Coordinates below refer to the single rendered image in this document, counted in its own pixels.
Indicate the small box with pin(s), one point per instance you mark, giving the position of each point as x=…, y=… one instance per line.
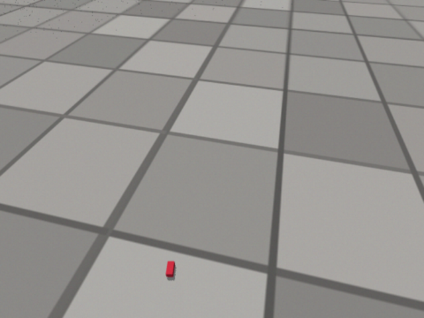
x=170, y=269

